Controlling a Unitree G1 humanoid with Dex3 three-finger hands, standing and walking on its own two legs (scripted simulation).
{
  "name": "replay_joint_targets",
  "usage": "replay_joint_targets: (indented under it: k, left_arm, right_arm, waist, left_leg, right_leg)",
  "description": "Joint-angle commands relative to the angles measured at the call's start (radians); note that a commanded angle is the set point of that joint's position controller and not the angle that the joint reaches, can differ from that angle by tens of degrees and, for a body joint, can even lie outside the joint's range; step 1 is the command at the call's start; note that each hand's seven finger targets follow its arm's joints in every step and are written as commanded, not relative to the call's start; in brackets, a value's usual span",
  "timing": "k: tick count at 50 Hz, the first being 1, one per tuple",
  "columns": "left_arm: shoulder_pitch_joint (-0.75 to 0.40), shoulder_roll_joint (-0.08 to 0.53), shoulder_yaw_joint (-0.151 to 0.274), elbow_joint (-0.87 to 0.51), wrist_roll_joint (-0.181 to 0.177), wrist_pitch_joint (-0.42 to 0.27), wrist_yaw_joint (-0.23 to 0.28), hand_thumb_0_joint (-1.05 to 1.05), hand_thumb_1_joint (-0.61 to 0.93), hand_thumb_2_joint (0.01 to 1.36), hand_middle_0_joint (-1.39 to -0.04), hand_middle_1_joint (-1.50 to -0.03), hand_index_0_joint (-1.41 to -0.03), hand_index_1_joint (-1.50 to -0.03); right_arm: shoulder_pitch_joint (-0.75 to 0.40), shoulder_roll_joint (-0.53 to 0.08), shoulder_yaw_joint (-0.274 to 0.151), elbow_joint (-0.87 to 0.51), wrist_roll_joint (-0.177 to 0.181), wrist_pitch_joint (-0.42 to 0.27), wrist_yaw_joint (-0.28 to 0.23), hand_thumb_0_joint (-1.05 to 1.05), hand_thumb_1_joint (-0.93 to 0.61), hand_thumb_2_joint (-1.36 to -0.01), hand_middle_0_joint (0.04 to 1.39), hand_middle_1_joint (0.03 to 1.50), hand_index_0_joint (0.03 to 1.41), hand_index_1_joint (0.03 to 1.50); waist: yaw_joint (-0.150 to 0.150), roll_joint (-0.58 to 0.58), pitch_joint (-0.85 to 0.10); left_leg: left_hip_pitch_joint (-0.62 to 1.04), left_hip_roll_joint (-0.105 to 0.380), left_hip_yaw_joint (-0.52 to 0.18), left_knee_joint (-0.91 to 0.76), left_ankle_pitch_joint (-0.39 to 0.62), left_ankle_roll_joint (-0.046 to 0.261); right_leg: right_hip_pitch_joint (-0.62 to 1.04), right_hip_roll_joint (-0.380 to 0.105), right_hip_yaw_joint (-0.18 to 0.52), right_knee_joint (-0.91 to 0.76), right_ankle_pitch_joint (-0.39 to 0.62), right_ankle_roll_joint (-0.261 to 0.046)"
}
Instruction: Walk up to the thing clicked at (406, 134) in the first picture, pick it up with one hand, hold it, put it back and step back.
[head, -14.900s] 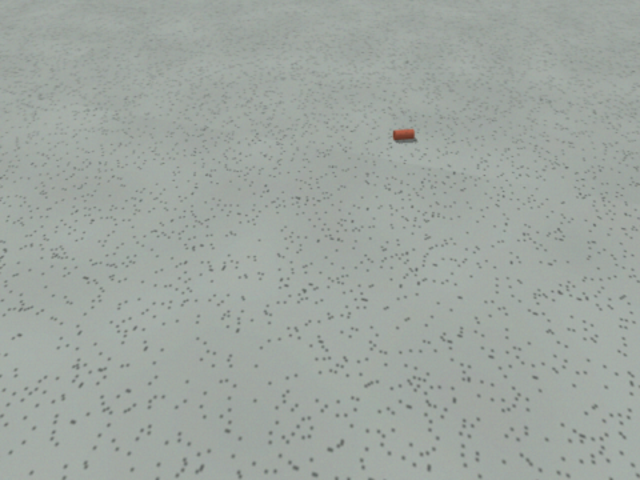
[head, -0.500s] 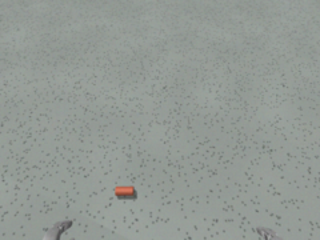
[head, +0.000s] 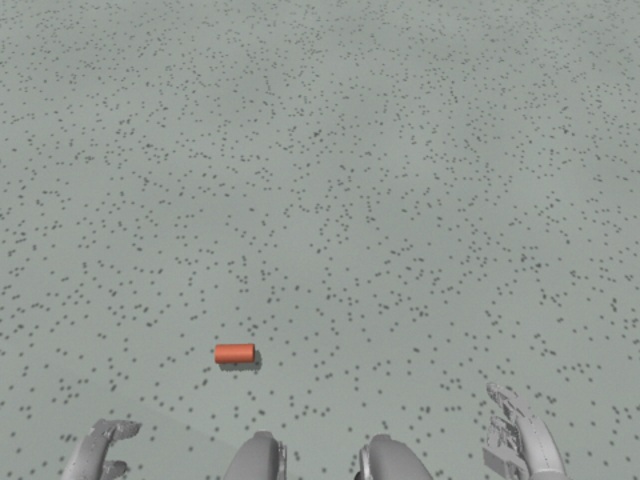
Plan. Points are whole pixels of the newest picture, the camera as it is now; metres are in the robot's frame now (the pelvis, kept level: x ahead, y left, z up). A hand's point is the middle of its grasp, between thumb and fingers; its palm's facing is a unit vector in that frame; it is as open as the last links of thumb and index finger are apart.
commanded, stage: rise first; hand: left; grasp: from above
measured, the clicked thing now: (235, 353) +0.44 +0.23 -0.68
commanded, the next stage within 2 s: none
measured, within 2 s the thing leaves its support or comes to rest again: neither
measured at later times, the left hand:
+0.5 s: hand (140, 467) +0.16 +0.28 -0.24, palm faces -0.33 -0.74 -0.59, open 13.8 cm
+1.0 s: hand (179, 393) +0.29 +0.29 -0.42, palm faces -0.48 -0.26 -0.84, open 12.9 cm
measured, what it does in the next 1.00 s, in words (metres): lowers itself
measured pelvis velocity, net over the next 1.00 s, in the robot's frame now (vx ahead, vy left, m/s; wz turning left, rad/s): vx -0.09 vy -0.01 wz -0.06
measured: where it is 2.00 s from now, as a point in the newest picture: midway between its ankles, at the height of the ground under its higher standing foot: outside the picture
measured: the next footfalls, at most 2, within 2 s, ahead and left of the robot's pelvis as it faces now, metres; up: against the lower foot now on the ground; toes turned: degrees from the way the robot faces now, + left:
none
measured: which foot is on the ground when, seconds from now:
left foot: down 0.00-1.00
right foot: down 0.00-1.00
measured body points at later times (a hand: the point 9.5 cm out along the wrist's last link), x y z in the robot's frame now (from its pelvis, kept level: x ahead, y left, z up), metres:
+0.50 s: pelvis -0.03 -0.01 -0.10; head +0.12 +0.01 +0.33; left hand +0.17 +0.32 -0.20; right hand +0.17 -0.26 -0.18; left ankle +0.01 +0.11 -0.67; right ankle +0.01 -0.13 -0.67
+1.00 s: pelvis -0.09 -0.01 -0.29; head +0.12 +0.01 +0.11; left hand +0.31 +0.30 -0.38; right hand +0.02 -0.28 -0.42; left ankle +0.01 +0.11 -0.67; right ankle +0.00 -0.13 -0.67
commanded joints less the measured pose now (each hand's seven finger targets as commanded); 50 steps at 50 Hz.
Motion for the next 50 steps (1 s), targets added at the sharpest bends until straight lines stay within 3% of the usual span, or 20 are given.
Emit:
replay_joint_targets:
  k: [1,5,8,12,16,17,21,23,25,27,28,29,30,33,38,41,45,50]
  left_arm:
    - [0.056,0.187,0.064,-0.217,0.017,0.002,0.016,0.0,-0.554,0.942,-0.159,-0.985,-0.147,-0.996]
    - [0.105,0.182,0.055,-0.25,0.041,0.027,0.018,0.0,-0.528,0.926,-0.127,-1.014,-0.129,-1.01]
    - [0.116,0.164,0.046,-0.265,0.045,0.033,0.021,0.0,-0.51,0.916,-0.123,-1.014,-0.128,-1.007]
    - [0.135,0.189,0.067,-0.299,0.066,0.026,0.022,0.0,-0.485,0.901,-0.157,-0.967,-0.156,-0.967]
    - [0.037,0.216,0.062,-0.282,0.104,0.0,0.021,0.0,-0.508,0.894,-0.158,-0.987,-0.16,-0.983]
    - [0.002,0.221,0.052,-0.265,0.13,-0.017,0.022,0.0,-0.508,0.898,-0.152,-0.996,-0.154,-0.992]
    - [-0.143,0.296,0.094,-0.156,0.22,-0.11,0.031,0.0,-0.483,0.889,-0.179,-0.961,-0.178,-0.961]
    - [-0.166,0.274,0.061,-0.127,0.265,-0.164,0.029,0.0,-0.457,0.866,-0.196,-0.964,-0.202,-0.958]
    - [-0.23,0.291,0.048,-0.104,0.303,-0.212,0.027,0.0,-0.44,0.864,-0.215,-0.95,-0.218,-0.946]
    - [-0.298,0.34,0.06,-0.095,0.343,-0.258,0.036,0.0,-0.446,0.875,-0.228,-0.935,-0.224,-0.939]
    - [-0.335,0.394,0.092,-0.087,0.373,-0.278,0.049,0.0,-0.461,0.881,-0.243,-0.923,-0.234,-0.933]
    - [-0.335,0.41,0.102,-0.06,0.398,-0.292,0.062,0.0,-0.457,0.884,-0.237,-0.926,-0.229,-0.934]
    - [-0.353,0.411,0.089,-0.039,0.422,-0.301,0.072,0.0,-0.463,0.887,-0.234,-0.936,-0.229,-0.941]
    - [-0.439,0.447,0.104,0.05,0.488,-0.317,0.11,0.0,-0.436,0.877,-0.242,-0.922,-0.238,-0.926]
    - [-0.686,0.512,0.09,0.132,0.588,-0.352,0.146,0.0,-0.386,0.85,-0.278,-0.869,-0.272,-0.875]
    - [-0.788,0.559,0.089,0.207,0.641,-0.376,0.162,0.0,-0.375,0.847,-0.316,-0.812,-0.299,-0.831]
    - [-0.906,0.62,0.092,0.288,0.714,-0.406,0.18,0.0,-0.307,0.838,-0.293,-0.795,-0.281,-0.809]
    - [-1.005,0.635,0.072,0.378,0.786,-0.447,0.206,0.0,-0.311,0.858,-0.255,-0.798,-0.247,-0.807]
  right_arm:
    - [0.012,-0.16,-0.062,-0.14,0.001,-0.053,-0.012,0.0,-0.934,-0.909,0.201,0.3,0.2,0.3]
    - [0.02,-0.152,-0.06,-0.16,-0.001,-0.059,-0.013,0.0,-0.919,-0.904,0.201,0.3,0.2,0.3]
    - [0.011,-0.149,-0.056,-0.169,-0.001,-0.068,-0.008,0.0,-0.907,-0.9,0.201,0.3,0.2,0.3]
    - [-0.005,-0.145,-0.058,-0.19,-0.001,-0.079,-0.002,0.0,-0.905,-0.9,0.201,0.3,0.2,0.3]
    - [-0.02,-0.155,-0.057,-0.18,0.0,-0.092,0.002,0.0,-0.925,-0.906,0.201,0.3,0.2,0.3]
    - [-0.02,-0.159,-0.06,-0.175,0.0,-0.097,0.004,0.0,-0.921,-0.904,0.201,0.3,0.2,0.3]
    - [-0.041,-0.175,-0.068,-0.146,-0.006,-0.115,0.014,0.0,-0.922,-0.904,0.201,0.3,0.2,0.3]
    - [-0.043,-0.18,-0.071,-0.13,-0.006,-0.123,0.022,0.0,-0.928,-0.906,0.201,0.3,0.2,0.3]
    - [-0.048,-0.193,-0.077,-0.116,-0.006,-0.127,0.027,0.0,-0.927,-0.906,0.201,0.3,0.2,0.3]
    - [-0.049,-0.205,-0.087,-0.097,-0.006,-0.127,0.033,0.0,-0.932,-0.908,0.201,0.3,0.2,0.3]
    - [-0.046,-0.213,-0.085,-0.087,-0.004,-0.124,0.035,0.0,-0.948,-0.913,0.201,0.3,0.2,0.3]
    - [-0.046,-0.215,-0.087,-0.076,-0.005,-0.12,0.037,0.0,-0.943,-0.911,0.201,0.3,0.2,0.3]
    - [-0.044,-0.216,-0.084,-0.062,-0.004,-0.115,0.04,0.0,-0.951,-0.914,0.201,0.3,0.2,0.3]
    - [-0.034,-0.228,-0.089,-0.034,-0.002,-0.1,0.05,0.0,-0.939,-0.911,0.201,0.3,0.2,0.3]
    - [0.005,-0.238,-0.1,0.016,-0.012,-0.08,0.061,0.0,-0.932,-0.91,0.201,0.3,0.2,0.3]
    - [0.029,-0.231,-0.097,0.037,-0.021,-0.066,0.066,0.0,-0.936,-0.911,0.201,0.3,0.2,0.3]
    - [0.045,-0.238,-0.094,0.057,-0.032,-0.046,0.071,0.0,-0.88,-0.897,0.2,0.3,0.2,0.3]
    - [0.043,-0.235,-0.077,0.082,-0.048,-0.021,0.082,0.0,-0.866,-0.892,0.2,0.3,0.2,0.3]
  waist:
    - [-0.005,0.113,-0.29]
    - [-0.004,0.09,-0.332]
    - [-0.012,0.085,-0.317]
    - [0.002,0.088,-0.327]
    - [-0.024,0.088,-0.305]
    - [-0.035,0.083,-0.317]
    - [-0.022,0.083,-0.347]
    - [-0.021,0.097,-0.402]
    - [-0.024,0.107,-0.445]
    - [-0.011,0.128,-0.494]
    - [-0.002,0.139,-0.528]
    - [0.009,0.131,-0.555]
    - [0.001,0.14,-0.577]
    - [0.012,0.124,-0.605]
    - [-0.006,0.107,-0.711]
    - [-0.011,0.051,-0.732]
    - [-0.02,0.069,-0.731]
    - [-0.039,0.115,-0.642]
  left_leg:
    - [0.201,0.02,-0.035,-0.125,0.304,-0.014]
    - [0.15,0.011,-0.017,-0.043,0.374,-0.005]
    - [0.103,0.012,-0.023,-0.006,0.372,-0.005]
    - [0.031,0.003,-0.022,0.037,0.299,-0.002]
    - [-0.059,0.003,-0.026,0.099,0.21,-0.001]
    - [-0.086,0.001,-0.025,0.133,0.216,0.003]
    - [-0.25,-0.007,-0.02,0.259,0.096,0.005]
    - [-0.283,-0.009,-0.021,0.306,0.086,0.003]
    - [-0.336,-0.009,-0.027,0.362,0.063,0.0]
    - [-0.373,-0.007,-0.029,0.411,0.046,-0.003]
    - [-0.394,-0.008,-0.031,0.443,0.06,-0.003]
    - [-0.41,-0.008,-0.027,0.476,0.083,-0.002]
    - [-0.427,-0.009,-0.024,0.512,0.118,0.0]
    - [-0.499,-0.011,-0.025,0.579,0.121,0.001]
    - [-0.589,-0.012,-0.016,0.701,0.073,0.01]
    - [-0.715,-0.018,0.007,0.766,0.012,0.021]
    - [-0.772,-0.018,0.007,0.814,-0.067,0.025]
    - [-0.841,-0.018,-0.013,0.841,-0.177,0.025]
  right_leg:
    - [0.046,0.018,-0.029,-0.069,0.216,-0.041]
    - [0.03,0.018,-0.032,-0.024,0.277,-0.04]
    - [-0.023,0.019,-0.035,0.021,0.267,-0.042]
    - [-0.072,0.019,-0.033,0.065,0.22,-0.044]
    - [-0.178,0.02,-0.031,0.13,0.157,-0.044]
    - [-0.208,0.022,-0.028,0.155,0.166,-0.043]
    - [-0.362,0.015,-0.017,0.288,0.07,-0.044]
    - [-0.42,0.018,-0.014,0.35,0.062,-0.045]
    - [-0.489,0.018,-0.013,0.409,0.047,-0.045]
    - [-0.556,0.019,-0.014,0.462,0.03,-0.046]
    - [-0.582,0.02,-0.014,0.494,0.039,-0.047]
    - [-0.601,0.02,-0.015,0.521,0.052,-0.047]
    - [-0.618,0.021,-0.019,0.551,0.081,-0.048]
    - [-0.679,0.02,-0.031,0.611,0.075,-0.049]
    - [-0.754,0.023,-0.041,0.686,0.041,-0.045]
    - [-0.723,0.024,-0.035,0.698,0.006,-0.036]
    - [-0.793,0.029,-0.048,0.736,-0.078,-0.039]
    - [-0.934,0.035,-0.077,0.8,-0.185,-0.046]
